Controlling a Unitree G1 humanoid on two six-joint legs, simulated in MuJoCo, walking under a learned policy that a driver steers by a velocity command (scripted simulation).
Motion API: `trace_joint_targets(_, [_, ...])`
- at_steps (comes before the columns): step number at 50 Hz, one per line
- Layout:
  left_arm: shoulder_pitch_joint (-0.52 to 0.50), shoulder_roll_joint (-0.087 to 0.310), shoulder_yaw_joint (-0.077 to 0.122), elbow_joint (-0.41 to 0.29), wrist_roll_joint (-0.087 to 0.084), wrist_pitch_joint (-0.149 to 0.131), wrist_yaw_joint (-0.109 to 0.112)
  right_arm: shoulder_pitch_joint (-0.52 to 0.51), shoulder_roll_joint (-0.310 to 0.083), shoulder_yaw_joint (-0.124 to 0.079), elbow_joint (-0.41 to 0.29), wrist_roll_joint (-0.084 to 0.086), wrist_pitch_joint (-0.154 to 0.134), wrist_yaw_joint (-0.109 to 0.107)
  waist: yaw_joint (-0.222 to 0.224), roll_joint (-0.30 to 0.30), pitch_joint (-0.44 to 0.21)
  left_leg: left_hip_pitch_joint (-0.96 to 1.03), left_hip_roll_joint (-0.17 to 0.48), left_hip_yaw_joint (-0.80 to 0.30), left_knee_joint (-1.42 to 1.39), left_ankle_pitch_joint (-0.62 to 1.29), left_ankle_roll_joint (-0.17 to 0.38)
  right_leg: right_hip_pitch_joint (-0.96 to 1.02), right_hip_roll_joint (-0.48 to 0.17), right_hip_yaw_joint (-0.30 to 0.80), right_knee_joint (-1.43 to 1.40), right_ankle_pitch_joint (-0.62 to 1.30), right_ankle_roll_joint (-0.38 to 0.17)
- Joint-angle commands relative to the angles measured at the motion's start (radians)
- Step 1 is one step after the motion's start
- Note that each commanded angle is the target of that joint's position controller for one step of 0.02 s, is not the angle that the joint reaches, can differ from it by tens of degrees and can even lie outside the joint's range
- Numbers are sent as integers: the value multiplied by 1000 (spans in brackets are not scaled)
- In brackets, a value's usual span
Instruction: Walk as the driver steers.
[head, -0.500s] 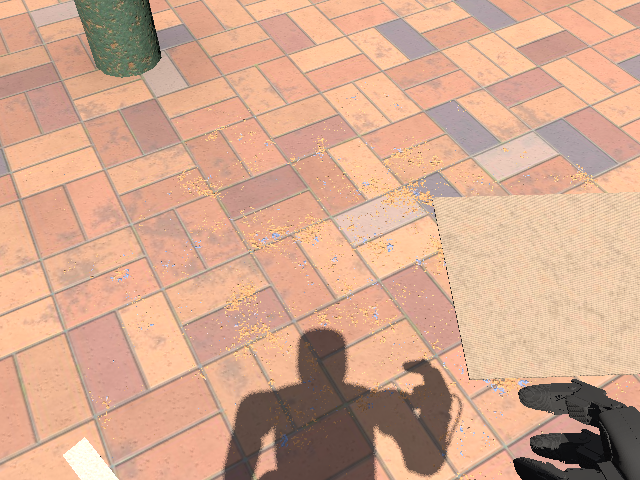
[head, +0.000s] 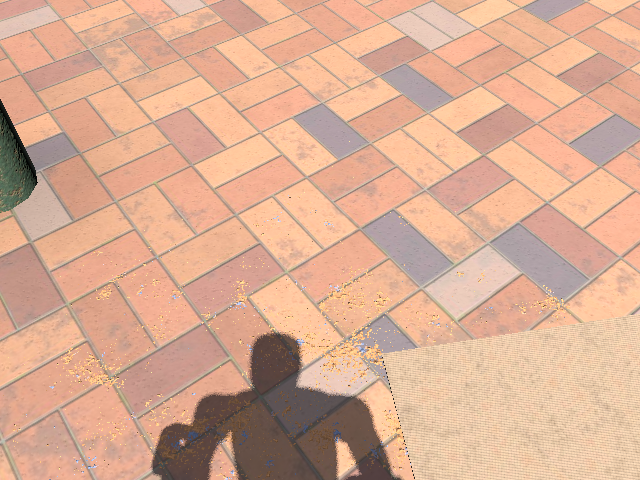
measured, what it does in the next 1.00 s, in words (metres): walks ahead, turning right: left foot, then right foot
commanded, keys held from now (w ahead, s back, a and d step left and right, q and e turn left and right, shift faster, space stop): w+e+shift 0.08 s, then e+shift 0.46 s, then shift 0.46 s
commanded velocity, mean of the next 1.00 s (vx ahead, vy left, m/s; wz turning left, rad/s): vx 0.31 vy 0.00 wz -0.63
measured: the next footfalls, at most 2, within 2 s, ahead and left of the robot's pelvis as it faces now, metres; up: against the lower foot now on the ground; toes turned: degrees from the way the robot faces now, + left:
left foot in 0.34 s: +0.55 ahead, +0.08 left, +0.00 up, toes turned -21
right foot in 0.76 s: +0.41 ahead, -0.12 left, +0.00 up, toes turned -37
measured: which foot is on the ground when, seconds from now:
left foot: up 0.00-0.32, down 0.34-0.76, up 0.78-1.00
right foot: down 0.00-0.32, up 0.34-0.74, down 0.76-1.00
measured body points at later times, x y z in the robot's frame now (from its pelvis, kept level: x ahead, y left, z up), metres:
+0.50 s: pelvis +0.37 +0.03 +0.02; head +0.43 +0.03 +0.47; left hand +0.60 +0.26 -0.09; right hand +0.42 -0.26 -0.07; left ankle +0.51 +0.10 -0.70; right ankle +0.27 -0.05 -0.60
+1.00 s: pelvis +0.41 +0.00 +0.04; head +0.42 -0.03 +0.48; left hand +0.70 +0.08 -0.05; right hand +0.30 -0.26 -0.10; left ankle +0.49 +0.10 -0.67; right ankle +0.38 -0.10 -0.70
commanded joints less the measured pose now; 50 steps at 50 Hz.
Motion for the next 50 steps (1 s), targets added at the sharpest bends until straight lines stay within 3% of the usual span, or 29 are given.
trace_joint_targets(1, [314, 224, 93, 50, -16, 13, 12, -132, -115, 6, -189, 1, -63, 7, 130, -41, -219, -813, 60, -156, 525, 61, -14, 825, -356, 813, -351, -246, -272])
trace_joint_targets(2, [297, 169, 82, 65, -14, 12, 15, -158, -101, 15, -203, -11, -68, 10, 85, 58, -127, -760, 104, -137, 399, 80, -5, 648, -317, 724, -381, -184, -230])
trace_joint_targets(4, [264, 127, 62, 81, -12, 2, 27, -183, -73, 26, -240, -42, -32, 18, 1, 56, -17, -676, 136, -129, 280, 25, -38, 389, -234, 596, -417, -104, -202])
trace_joint_targets(7, [229, 176, 71, 63, -20, -24, 22, -257, -48, 44, -308, -31, 2, 20, -41, 23, 78, -576, 137, -50, -9, 36, -92, 145, -173, 455, -445, 377, -197])
trace_joint_targets(8, [206, 189, 77, 55, -20, -25, 21, -300, -27, 55, -330, -19, -1, 25, -42, 6, 82, -486, 113, -18, -154, 129, -100, 74, -130, 392, -436, 491, -166])
trace_joint_targets(10, [226, 192, 91, 56, -29, -19, 14, -339, -7, 61, -338, 0, -2, 31, 1, -48, 12, -315, 42, 25, -352, 385, -91, 63, -51, 319, -371, 555, -70])
trace_joint_targets(13, [282, 190, 104, 54, -37, 5, 21, -323, -54, 41, -332, 6, 0, 15, 36, -80, -74, -206, -3, -20, -495, 490, -81, 192, -34, 393, -233, 479, 25])
trace_joint_targets(15, [242, 201, 112, 28, -32, 13, 36, -206, -99, 22, -297, 2, -12, -7, -31, -70, -127, -85, 9, -60, -597, 523, -73, 251, -7, 419, -7, 463, 82])
trace_joint_targets(16, [234, 168, 104, 13, -38, 10, 38, -90, -138, 8, -270, -8, -25, -16, -83, -49, -179, 31, 98, -110, -608, 615, -52, 217, 24, 395, 213, 322, 109])
trace_joint_targets(17, [291, 45, 75, -23, -47, 14, 45, 9, -200, -2, -267, -24, -30, -22, -67, 143, -313, 237, 416, -334, -504, 1080, 2, 70, 93, 273, 546, -465, 126])
trace_joint_targets(18, [476, 62, 73, -35, -56, 30, 67, 26, -183, 1, -300, -27, -12, -4, 24, 207, -476, 330, 641, -549, -416, 1461, 59, 1, 58, 221, 734, -646, 125])
trace_joint_targets(19, [499, 99, 76, -28, -38, 43, 72, -61, -189, -25, -307, 1, -4, -10, 26, 233, -558, 302, 647, -640, -476, 1178, 188, -47, 14, 201, 882, -507, 134])
trace_joint_targets(20, [393, 121, 79, -28, -11, 59, 64, -166, -100, -7, -340, 11, 3, -20, 24, 139, -445, 144, 541, -520, -556, 851, 178, -79, -37, 167, 833, -387, 145])
trace_joint_targets(21, [288, 138, 89, -43, 2, 73, 45, -202, -29, 17, -333, 10, 14, -26, 15, 100, -314, 28, 438, -367, -595, 724, 136, -82, -59, 156, 761, -334, 161])
trace_joint_targets(22, [246, 132, 91, -58, 1, 90, 26, -196, -33, 18, -313, 7, 23, -31, 16, 118, -231, -53, 396, -268, -621, 761, 124, -74, -75, 154, 727, -328, 179])
trace_joint_targets(24, [218, 95, 83, -82, -4, 121, 7, -169, -62, 1, -282, 12, 27, -33, 30, 139, -168, -149, 372, -159, -655, 803, 121, -31, -89, 141, 665, -302, 184])
trace_joint_targets(28, [134, 62, 68, -138, 1, 138, 1, -162, -78, -15, -270, 2, 27, -22, 43, 133, -160, -193, 406, -69, -700, 723, 145, -21, -116, 120, 518, -234, 171])
trace_joint_targets(31, [92, 47, 54, -162, -5, 141, -10, -189, -96, -25, -270, -2, 32, -13, 59, 148, -154, -297, 382, 22, -704, 590, 118, 124, -114, 98, 316, -153, 145])
trace_joint_targets(34, [46, 59, 49, -174, -11, 133, -12, -169, -129, -41, -263, 2, 50, -2, 32, 179, -133, -306, 377, 48, -686, 471, 96, 209, -80, 53, 150, -185, 130])
trace_joint_targets(36, [43, 57, 45, -177, -10, 117, -11, -147, -146, -50, -253, 11, 73, 3, 27, 160, -121, -290, 369, 56, -632, 383, 72, 276, -63, 38, -12, -176, 114])
trace_joint_targets(37, [69, 58, 45, -163, -5, 103, -8, -130, -143, -50, -246, 15, 87, 4, 34, 124, -119, -312, 343, 75, -571, 314, 39, 355, -44, 37, -130, -136, 101])
trace_joint_targets(38, [89, 82, 48, -155, 3, 86, 1, -57, -112, -46, -226, 4, 100, 8, 27, -11, -126, -360, 296, 124, -447, 192, -13, 435, -113, 146, -257, -69, 91])
trace_joint_targets(39, [84, 162, 49, -186, 9, 71, 14, 7, -2, -20, -253, -15, 116, 17, -21, -309, -142, -519, 192, 180, -173, -300, -89, 507, -437, 518, -308, 254, 43])
trace_joint_targets(40, [111, 250, 81, -193, -4, 75, 25, -65, -56, -26, -276, 1, 144, 0, 63, -300, -144, -559, 106, 58, -72, -293, -96, 384, -498, 555, -319, 387, -111])
trace_joint_targets(41, [102, 190, 66, -169, -2, 80, 28, -109, -82, -34, -271, 16, 154, -1, 50, -213, -103, -541, 125, -3, -33, -215, -94, 349, -425, 465, -324, 339, -113])
trace_joint_targets(42, [26, 143, 48, -165, -5, 82, 31, -103, -71, -34, -260, 30, 152, 2, 4, -209, -53, -514, 121, -14, -51, -140, -87, 292, -356, 379, -337, 290, -80])
trace_joint_targets(44, [-43, 103, 36, -170, -9, 81, 40, -50, -84, -42, -209, 17, 144, 4, -29, -205, -67, -450, 103, 11, -56, -58, -83, 292, -275, 285, -330, 317, -51])
trace_joint_targets(47, [-15, 59, 21, -147, -9, 69, 40, -58, -43, -32, -193, 23, 143, 11, -17, -139, -110, -385, 91, 0, -149, -64, -74, 329, -278, 271, -309, 347, -60])
trace_joint_targets(50, [20, 66, 25, -119, -3, 69, 38, -99, -12, -18, -197, 25, 145, 8, 20, -165, -103, -329, 74, 4, -323, -75, -57, 346, -284, 307, -291, 243, -68])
